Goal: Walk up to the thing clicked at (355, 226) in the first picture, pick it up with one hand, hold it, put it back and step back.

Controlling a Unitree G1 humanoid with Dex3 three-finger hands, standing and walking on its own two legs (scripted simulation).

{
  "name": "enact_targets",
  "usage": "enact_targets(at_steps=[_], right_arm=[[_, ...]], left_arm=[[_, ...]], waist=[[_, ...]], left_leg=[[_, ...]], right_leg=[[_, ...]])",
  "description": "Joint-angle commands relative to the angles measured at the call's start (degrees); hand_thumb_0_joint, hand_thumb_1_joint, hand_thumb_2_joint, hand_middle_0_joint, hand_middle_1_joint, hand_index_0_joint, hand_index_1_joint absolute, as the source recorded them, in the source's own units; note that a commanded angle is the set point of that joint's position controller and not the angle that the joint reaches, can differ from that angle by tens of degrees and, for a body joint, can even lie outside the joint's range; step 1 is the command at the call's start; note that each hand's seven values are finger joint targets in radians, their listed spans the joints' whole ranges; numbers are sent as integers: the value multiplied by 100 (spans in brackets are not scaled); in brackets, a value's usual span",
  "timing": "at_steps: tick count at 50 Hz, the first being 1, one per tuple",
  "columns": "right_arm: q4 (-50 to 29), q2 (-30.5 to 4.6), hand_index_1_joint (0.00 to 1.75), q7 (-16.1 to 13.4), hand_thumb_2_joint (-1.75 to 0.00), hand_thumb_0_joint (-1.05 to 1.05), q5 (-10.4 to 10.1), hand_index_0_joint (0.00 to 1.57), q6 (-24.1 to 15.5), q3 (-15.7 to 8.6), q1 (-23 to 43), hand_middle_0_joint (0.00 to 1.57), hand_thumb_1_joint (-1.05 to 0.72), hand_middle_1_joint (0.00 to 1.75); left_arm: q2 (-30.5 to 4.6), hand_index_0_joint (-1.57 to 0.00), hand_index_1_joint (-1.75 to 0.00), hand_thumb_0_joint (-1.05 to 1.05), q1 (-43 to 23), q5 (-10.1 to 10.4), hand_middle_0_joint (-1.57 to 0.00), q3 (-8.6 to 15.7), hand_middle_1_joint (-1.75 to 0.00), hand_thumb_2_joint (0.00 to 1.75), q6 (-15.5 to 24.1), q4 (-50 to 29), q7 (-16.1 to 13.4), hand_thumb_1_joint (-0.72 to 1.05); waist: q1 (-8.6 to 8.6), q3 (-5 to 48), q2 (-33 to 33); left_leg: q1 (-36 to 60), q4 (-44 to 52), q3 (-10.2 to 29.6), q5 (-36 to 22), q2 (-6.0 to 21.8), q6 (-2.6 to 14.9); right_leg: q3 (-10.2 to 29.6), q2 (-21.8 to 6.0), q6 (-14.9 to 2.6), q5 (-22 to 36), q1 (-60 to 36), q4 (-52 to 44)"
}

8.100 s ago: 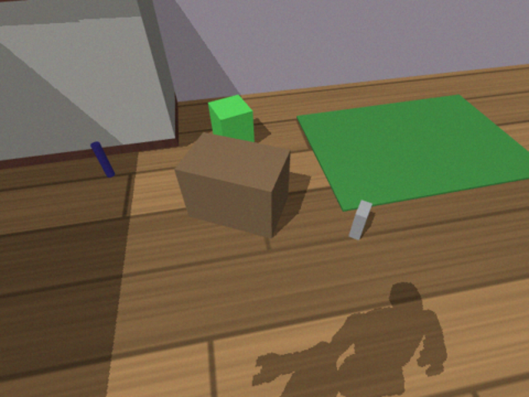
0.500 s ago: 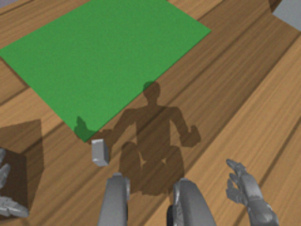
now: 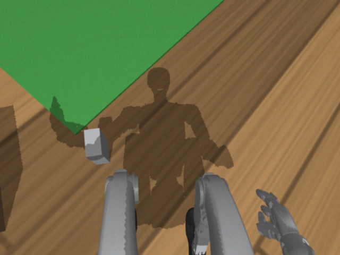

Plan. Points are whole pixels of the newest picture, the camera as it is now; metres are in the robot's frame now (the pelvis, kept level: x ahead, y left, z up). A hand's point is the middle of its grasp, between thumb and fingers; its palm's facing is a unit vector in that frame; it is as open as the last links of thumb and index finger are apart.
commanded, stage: go down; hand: left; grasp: from the side
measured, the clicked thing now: (98, 147) +0.42 +0.27 -0.38
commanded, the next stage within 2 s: approach in 1.58 s
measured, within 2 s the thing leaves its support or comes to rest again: neither
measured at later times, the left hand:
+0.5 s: hand out of the picture +0.29 +0.45 -0.06, palm faces +0.34 -0.93 -0.13, open 17.3 cm
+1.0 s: hand out of the picture +0.28 +0.46 -0.08, palm faces +0.35 -0.93 -0.11, open 17.5 cm
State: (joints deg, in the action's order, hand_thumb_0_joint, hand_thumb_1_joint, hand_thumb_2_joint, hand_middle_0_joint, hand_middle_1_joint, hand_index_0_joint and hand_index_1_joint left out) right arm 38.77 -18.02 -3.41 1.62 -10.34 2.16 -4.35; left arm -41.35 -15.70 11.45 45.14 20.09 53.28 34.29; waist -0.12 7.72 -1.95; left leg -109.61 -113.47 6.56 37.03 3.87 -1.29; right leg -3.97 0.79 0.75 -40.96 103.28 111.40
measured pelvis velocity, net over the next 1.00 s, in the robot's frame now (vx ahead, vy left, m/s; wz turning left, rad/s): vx -0.01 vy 0.00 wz -0.04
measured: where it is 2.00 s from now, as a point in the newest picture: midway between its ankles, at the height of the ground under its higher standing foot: (162, 245)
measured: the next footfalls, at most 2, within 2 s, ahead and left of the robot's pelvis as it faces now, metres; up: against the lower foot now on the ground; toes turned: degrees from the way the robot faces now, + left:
none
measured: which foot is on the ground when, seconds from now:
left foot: down 0.00-1.00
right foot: down 0.00-1.00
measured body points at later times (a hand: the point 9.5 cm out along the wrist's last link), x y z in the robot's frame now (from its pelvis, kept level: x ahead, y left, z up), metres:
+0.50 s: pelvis -0.01 +0.00 -0.06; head +0.20 +0.06 +0.33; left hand +0.27 +0.50 -0.05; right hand +0.20 -0.27 -0.16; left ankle +0.08 +0.13 -0.43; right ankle +0.07 -0.13 -0.43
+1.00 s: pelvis -0.01 +0.00 -0.08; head +0.20 +0.07 +0.31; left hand +0.26 +0.51 -0.07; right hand +0.19 -0.27 -0.18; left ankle +0.08 +0.13 -0.43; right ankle +0.07 -0.13 -0.43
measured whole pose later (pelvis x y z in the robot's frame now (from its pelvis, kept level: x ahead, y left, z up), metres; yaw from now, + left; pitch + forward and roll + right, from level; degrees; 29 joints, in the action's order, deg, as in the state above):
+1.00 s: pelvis -0.01 +0.00 -0.08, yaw -2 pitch +31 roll -7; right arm 40.1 -20.7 -4.3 3.4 -12.2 4.9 -1.8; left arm -50.4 -21.4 15.5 54.0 20.9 59.3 43.4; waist 0.5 4.4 -3.5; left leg -122.4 -128.2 8.9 37.7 3.8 -1.6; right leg -4.8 1.8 0.9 -41.7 115.6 125.8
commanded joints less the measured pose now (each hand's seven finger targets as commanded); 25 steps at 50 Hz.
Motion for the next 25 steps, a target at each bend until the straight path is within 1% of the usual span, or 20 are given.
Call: enact_targets(at_steps=[1,2,3,4,5,9,10,11,12,14,15,16,17,18,19,20,21,22,24,25], right_arm=[[-453,-1320,30,-114,-89,0,-25,20,-238,-420,-409,20,-87,30],[-453,-1340,30,-125,-89,0,-16,20,-240,-400,-420,20,-87,30],[-452,-1356,30,-125,-89,0,-22,20,-252,-390,-413,20,-87,30],[-440,-1345,30,-126,-89,0,-15,20,-252,-376,-410,20,-88,30],[-422,-1349,30,-130,-90,0,-7,20,-257,-370,-442,20,-88,30],[-359,-1378,30,-141,-90,0,35,20,-292,-334,-427,20,-88,30],[-337,-1384,30,-148,-90,0,37,20,-296,-324,-411,20,-88,30],[-314,-1403,30,-145,-90,0,53,20,-299,-340,-429,20,-88,30],[-298,-1426,30,-150,-90,0,67,20,-304,-331,-427,20,-89,30],[-292,-1446,30,-161,-90,0,67,20,-307,-330,-388,20,-89,30],[-316,-1460,30,-165,-90,0,72,20,-312,-335,-379,20,-89,30],[-296,-1468,30,-176,-90,0,74,20,-312,-324,-375,20,-89,30],[-278,-1477,30,-162,-90,0,92,20,-308,-321,-416,20,-89,30],[-282,-1494,30,-167,-90,0,89,20,-316,-316,-377,20,-89,30],[-287,-1497,30,-167,-90,0,94,20,-316,-314,-401,20,-89,30],[-293,-1502,30,-175,-90,0,86,20,-312,-302,-371,20,-89,30],[-300,-1484,30,-182,-90,0,85,20,-312,-285,-349,20,-89,30],[-267,-1508,30,-188,-90,0,93,20,-308,-309,-379,20,-89,30],[-288,-1506,30,-185,-90,0,97,20,-326,-279,-347,20,-89,30],[-260,-1517,30,-196,-90,0,91,20,-316,-278,-401,20,-90,30]], left_arm=[[-2451,-7,-9,0,-424,273,-7,698,-10,8,359,-803,138,-50],[-2567,-7,-9,0,-438,285,-7,819,-10,8,359,-784,168,-50],[-2647,-7,-9,0,-479,298,-7,816,-9,8,367,-831,199,-51],[-2620,-7,-10,0,-507,319,-7,809,-10,9,367,-729,240,-50],[-2617,-7,-10,0,-447,359,-6,874,-10,9,362,-644,279,-51],[-2775,-6,-9,0,-578,436,-7,956,-9,9,386,-552,413,-52],[-2864,-6,-9,0,-673,449,-6,1009,-9,9,406,-596,448,-52],[-2844,-6,-10,0,-697,441,-6,989,-9,10,415,-600,485,-52],[-2906,-6,-10,0,-701,429,-7,1041,-9,9,417,-582,512,-52],[-2994,-6,-10,0,-866,425,-6,1034,-9,10,431,-565,563,-53],[-3017,-6,-10,0,-816,437,-6,1074,-9,10,429,-544,571,-53],[-3054,-6,-11,0,-925,446,-6,1073,-10,11,445,-573,595,-53],[-3073,-5,-11,0,-872,459,-6,1142,-10,12,441,-503,601,-53],[-3094,-5,-11,0,-796,466,-6,1161,-9,11,428,-464,631,-53],[-3168,-5,-11,0,-878,465,-6,1163,-10,12,414,-539,648,-54],[-3195,-5,-11,0,-928,462,-6,1143,-9,11,415,-569,665,-53],[-3253,-5,-11,0,-910,476,-6,1153,-9,11,396,-506,672,-55],[-3174,-5,-10,0,-823,484,-6,1196,-9,11,376,-460,688,-56],[-3252,-5,-10,0,-948,492,-6,1164,-9,12,368,-525,710,-53],[-3337,-5,-10,0,-913,502,-6,1274,-9,11,361,-475,710,-55]], waist=[[348,2994,1197],[373,3131,1263],[385,3141,1285],[328,3124,1227],[346,3236,1141],[344,3228,1099],[348,3236,1134],[323,3277,1193],[340,3338,1283],[311,3225,1285],[340,3236,1223],[309,3182,1297],[345,3272,1270],[377,3230,1223],[381,3337,1270],[353,3342,1281],[367,3249,1217],[392,3264,1270],[375,3271,1260],[396,3328,1266]], left_leg=[[2516,1540,-111,-215,-70,195],[2610,1438,-125,-428,-70,204],[2591,1414,-113,-414,-57,199],[2483,1322,-119,-477,-64,204],[2466,1214,-157,-648,-73,217],[2267,924,-248,-845,-76,234],[2222,888,-248,-825,-68,233],[2259,845,-243,-886,-65,231],[2342,812,-223,-995,-62,223],[2218,775,-198,-785,-51,222],[2211,760,-199,-776,-45,224],[2106,765,-190,-635,-45,218],[2088,721,-197,-704,-45,218],[2063,699,-194,-699,-43,221],[2093,641,-227,-784,-49,221],[2074,659,-196,-725,-46,220],[1923,614,-230,-642,-57,224],[1998,603,-232,-685,-53,223],[1909,563,-208,-627,-44,215],[1932,535,-213,-685,-53,220]], right_leg=[[-89,158,-309,453,-854,-1061],[-103,156,-320,616,-815,-979],[-123,169,-320,611,-755,-918],[-132,166,-321,630,-756,-875],[-127,171,-313,731,-830,-867],[-91,191,-303,829,-803,-783],[-104,200,-311,825,-748,-713],[-115,196,-314,881,-738,-649],[-144,198,-325,964,-679,-541],[-162,201,-325,817,-511,-490],[-162,212,-319,811,-502,-484],[-187,206,-323,730,-477,-419],[-187,211,-319,790,-561,-371],[-200,216,-318,781,-488,-354],[-184,214,-318,828,-525,-348],[-206,221,-322,780,-465,-312],[-184,220,-310,697,-491,-363],[-199,222,-319,742,-436,-305],[-217,223,-315,704,-418,-237],[-224,231,-321,727,-404,-228]])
